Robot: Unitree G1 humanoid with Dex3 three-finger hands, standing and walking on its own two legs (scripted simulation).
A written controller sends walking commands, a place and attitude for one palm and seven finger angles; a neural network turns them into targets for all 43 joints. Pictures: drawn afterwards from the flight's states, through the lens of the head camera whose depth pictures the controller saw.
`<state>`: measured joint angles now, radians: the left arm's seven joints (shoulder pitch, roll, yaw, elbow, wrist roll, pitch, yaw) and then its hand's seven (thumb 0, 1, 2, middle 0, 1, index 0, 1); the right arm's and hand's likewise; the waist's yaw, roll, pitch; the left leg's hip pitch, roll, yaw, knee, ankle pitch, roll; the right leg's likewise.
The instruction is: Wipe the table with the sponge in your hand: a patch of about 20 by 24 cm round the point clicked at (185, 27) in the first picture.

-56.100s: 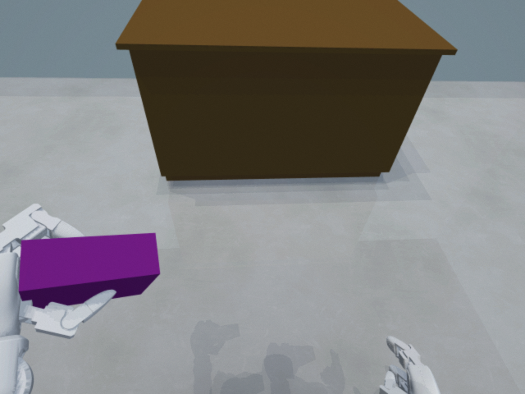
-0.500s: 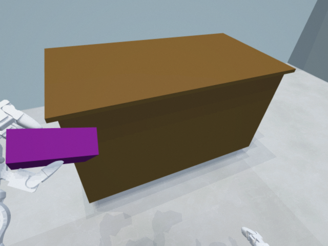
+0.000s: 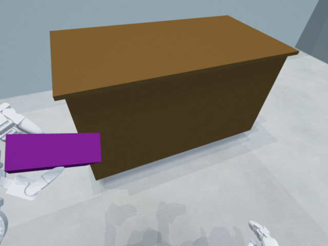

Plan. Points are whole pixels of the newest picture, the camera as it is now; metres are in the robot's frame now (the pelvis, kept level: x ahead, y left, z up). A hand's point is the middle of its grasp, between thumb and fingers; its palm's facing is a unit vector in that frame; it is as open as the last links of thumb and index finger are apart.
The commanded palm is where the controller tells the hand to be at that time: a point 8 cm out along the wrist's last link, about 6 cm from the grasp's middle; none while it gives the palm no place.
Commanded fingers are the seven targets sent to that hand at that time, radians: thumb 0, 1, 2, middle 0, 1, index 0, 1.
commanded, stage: stop stepping back and stand still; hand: left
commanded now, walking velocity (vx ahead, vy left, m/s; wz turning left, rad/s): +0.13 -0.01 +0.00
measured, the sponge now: (68, 152) +0.23 +0.19 +0.19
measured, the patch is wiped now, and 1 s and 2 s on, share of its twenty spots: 0.90 0.90 0.90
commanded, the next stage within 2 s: stand and wait in 0.14 s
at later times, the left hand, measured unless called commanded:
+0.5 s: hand (38, 133) +0.23 +0.23 +0.24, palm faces +0.46 -0.80 -0.39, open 9.4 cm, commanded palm +0.18 +0.28 +0.24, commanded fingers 0.00 0.10 1.30 -1.20 -1.60 -1.20 -1.60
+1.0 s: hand (39, 124) +0.25 +0.25 +0.23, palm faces +0.45 -0.80 -0.40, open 9.4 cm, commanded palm +0.20 +0.28 +0.24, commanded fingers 0.00 0.10 1.30 -1.20 -1.60 -1.20 -1.60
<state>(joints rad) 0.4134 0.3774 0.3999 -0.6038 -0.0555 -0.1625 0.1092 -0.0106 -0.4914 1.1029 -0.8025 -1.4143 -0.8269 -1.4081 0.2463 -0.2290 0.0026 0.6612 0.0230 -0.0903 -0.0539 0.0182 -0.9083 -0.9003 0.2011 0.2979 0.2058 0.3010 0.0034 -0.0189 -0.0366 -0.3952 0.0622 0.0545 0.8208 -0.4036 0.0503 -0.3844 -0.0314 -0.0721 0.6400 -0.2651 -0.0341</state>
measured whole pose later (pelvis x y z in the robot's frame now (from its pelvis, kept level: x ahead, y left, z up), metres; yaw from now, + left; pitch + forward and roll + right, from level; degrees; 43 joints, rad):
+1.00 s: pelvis +0.04 +0.00 +0.02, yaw +1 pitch +0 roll -1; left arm 0.43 0.41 0.42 -0.59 -0.06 -0.17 0.16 -0.01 -0.49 1.10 -0.80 -1.42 -0.83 -1.41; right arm 0.15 -0.21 0.01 0.60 0.02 -0.07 -0.05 0.01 -0.91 -0.90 0.20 0.30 0.20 0.30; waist 0.00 0.01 0.02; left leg -0.25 0.04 0.02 0.51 -0.26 -0.01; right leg -0.22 0.03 -0.03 0.45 -0.23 -0.02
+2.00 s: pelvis +0.04 +0.01 +0.02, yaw +1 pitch +0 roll -1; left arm 0.43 0.37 0.38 -0.56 -0.05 -0.15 0.15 -0.01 -0.49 1.10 -0.80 -1.42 -0.82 -1.41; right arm 0.16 -0.21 0.01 0.61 0.02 -0.08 -0.05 0.01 -0.91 -0.90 0.20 0.30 0.21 0.30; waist 0.00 0.02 0.01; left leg -0.25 0.03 0.02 0.49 -0.24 0.00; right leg -0.23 0.02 -0.03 0.43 -0.21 -0.01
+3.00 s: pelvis +0.04 +0.00 +0.02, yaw +1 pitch +0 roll -1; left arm 0.44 0.38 0.38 -0.58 -0.05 -0.16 0.15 -0.01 -0.49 1.10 -0.80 -1.42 -0.82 -1.41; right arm 0.17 -0.21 0.01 0.61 0.02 -0.08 -0.05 0.01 -0.91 -0.90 0.20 0.30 0.21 0.30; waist 0.00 0.03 0.02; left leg -0.25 0.03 0.01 0.49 -0.24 0.00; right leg -0.23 0.01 -0.04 0.43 -0.21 -0.01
